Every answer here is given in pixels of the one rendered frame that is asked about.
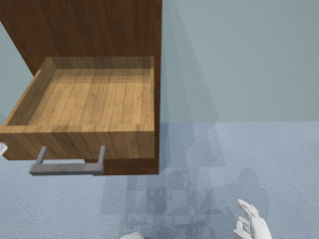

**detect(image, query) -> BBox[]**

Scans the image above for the handle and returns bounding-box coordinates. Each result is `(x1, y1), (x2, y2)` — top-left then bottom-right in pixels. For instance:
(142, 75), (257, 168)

(29, 145), (106, 176)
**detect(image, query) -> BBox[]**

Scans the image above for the cabinet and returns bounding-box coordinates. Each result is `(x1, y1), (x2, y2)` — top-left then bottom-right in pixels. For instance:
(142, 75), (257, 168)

(0, 0), (162, 176)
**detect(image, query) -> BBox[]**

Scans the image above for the drawer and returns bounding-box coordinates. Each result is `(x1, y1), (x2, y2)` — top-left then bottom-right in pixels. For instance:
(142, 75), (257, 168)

(0, 56), (155, 161)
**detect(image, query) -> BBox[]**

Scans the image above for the right robot hand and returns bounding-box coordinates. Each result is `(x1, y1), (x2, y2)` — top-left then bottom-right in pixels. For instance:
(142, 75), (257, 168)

(233, 199), (272, 239)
